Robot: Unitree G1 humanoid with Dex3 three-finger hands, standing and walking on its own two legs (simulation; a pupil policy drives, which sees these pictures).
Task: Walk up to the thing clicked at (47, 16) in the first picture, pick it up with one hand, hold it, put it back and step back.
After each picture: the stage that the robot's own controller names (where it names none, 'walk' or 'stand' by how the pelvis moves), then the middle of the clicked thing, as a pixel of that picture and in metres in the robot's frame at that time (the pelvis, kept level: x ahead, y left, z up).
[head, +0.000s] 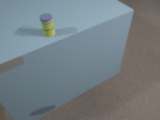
stand; (47, 25) +0.77 +0.22 -0.02
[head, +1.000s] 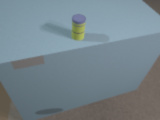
walk; (78, 27) +0.68 +0.05 +0.00
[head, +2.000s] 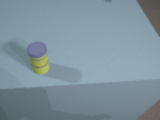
rise first; (39, 58) +0.44 +0.19 +0.01
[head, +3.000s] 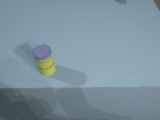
stand; (45, 61) +0.45 +0.18 +0.01
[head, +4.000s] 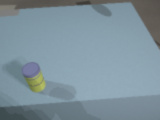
stand; (34, 77) +0.41 +0.22 -0.02
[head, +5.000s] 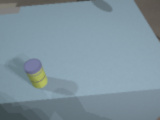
stand; (36, 74) +0.42 +0.22 -0.02
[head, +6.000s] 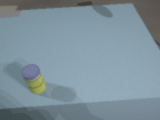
stand; (34, 79) +0.41 +0.22 -0.02
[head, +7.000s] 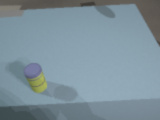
stand; (36, 78) +0.41 +0.22 -0.02
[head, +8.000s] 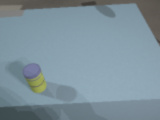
stand; (35, 78) +0.41 +0.22 -0.02
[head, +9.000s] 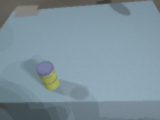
rise first; (48, 76) +0.41 +0.20 -0.02
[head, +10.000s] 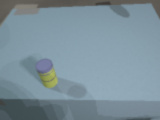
go down; (47, 73) +0.43 +0.20 -0.02
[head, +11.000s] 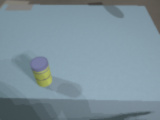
go down; (41, 72) +0.43 +0.19 -0.01
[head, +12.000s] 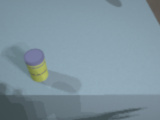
go down; (37, 66) +0.43 +0.18 +0.02
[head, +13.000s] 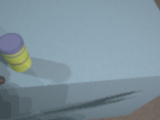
close in; (16, 53) +0.43 +0.20 +0.06
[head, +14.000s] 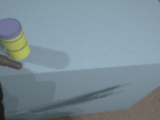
close in; (14, 40) +0.46 +0.19 +0.08
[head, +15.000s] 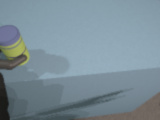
lift; (13, 46) +0.45 +0.20 +0.08
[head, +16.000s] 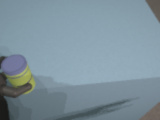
lift; (19, 75) +0.37 +0.20 +0.06
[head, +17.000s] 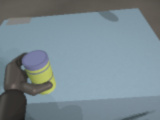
lift; (40, 73) +0.31 +0.14 +0.17
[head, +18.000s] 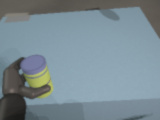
hold; (38, 77) +0.31 +0.16 +0.14
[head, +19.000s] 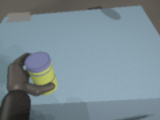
crouch; (42, 74) +0.32 +0.14 +0.15
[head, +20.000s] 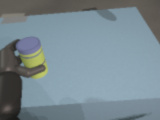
crouch; (33, 58) +0.37 +0.17 +0.16
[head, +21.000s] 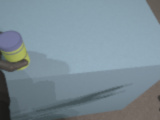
lower; (14, 51) +0.44 +0.18 +0.05
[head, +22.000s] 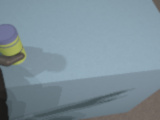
lower; (10, 45) +0.46 +0.20 +0.07
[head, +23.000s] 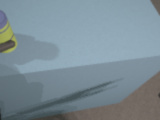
lower; (0, 32) +0.49 +0.20 +0.08
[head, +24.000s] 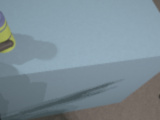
lower; out of the picture +0.49 +0.20 +0.08
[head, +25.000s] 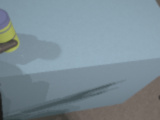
loosen; (2, 32) +0.49 +0.20 +0.08
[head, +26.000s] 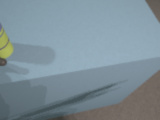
withdraw; out of the picture +0.48 +0.21 +0.08
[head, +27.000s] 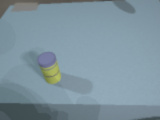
sink last; (50, 68) +0.42 +0.18 +0.04
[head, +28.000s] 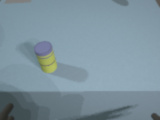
stand; (46, 57) +0.46 +0.19 +0.04
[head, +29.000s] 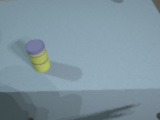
stand; (38, 56) +0.46 +0.20 +0.05
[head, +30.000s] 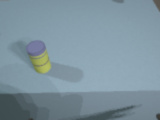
stand; (39, 57) +0.45 +0.19 +0.05
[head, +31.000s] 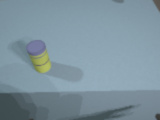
stand; (39, 57) +0.46 +0.19 +0.04
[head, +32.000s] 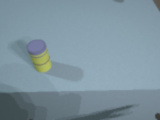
stand; (40, 56) +0.46 +0.19 +0.04
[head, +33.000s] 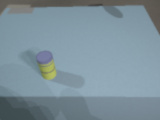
stand; (46, 65) +0.47 +0.19 -0.01
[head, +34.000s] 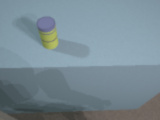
walk; (48, 33) +0.53 +0.15 +0.01
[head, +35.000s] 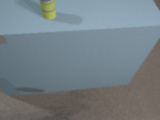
walk; (47, 5) +0.72 +0.21 +0.00
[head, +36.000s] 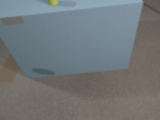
stand; out of the picture +1.05 +0.27 +0.00
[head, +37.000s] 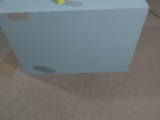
stand; out of the picture +1.06 +0.18 -0.01
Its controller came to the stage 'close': yes
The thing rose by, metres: 0.18
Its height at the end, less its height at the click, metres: +0.00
